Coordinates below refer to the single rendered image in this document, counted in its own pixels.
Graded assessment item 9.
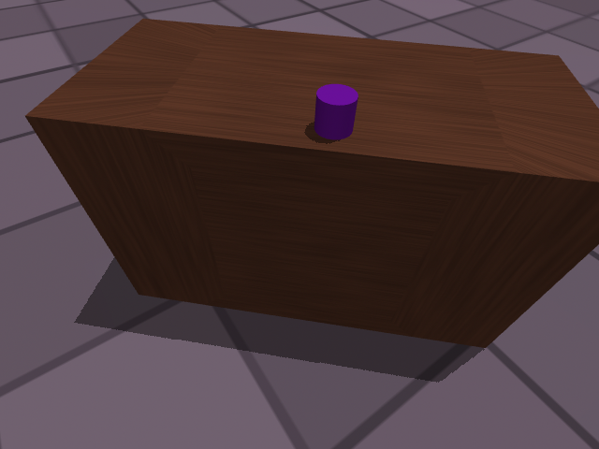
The can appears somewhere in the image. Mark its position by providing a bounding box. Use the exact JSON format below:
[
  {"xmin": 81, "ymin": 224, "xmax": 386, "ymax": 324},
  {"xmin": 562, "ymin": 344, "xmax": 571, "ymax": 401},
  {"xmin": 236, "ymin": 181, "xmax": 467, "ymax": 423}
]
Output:
[{"xmin": 314, "ymin": 84, "xmax": 358, "ymax": 140}]

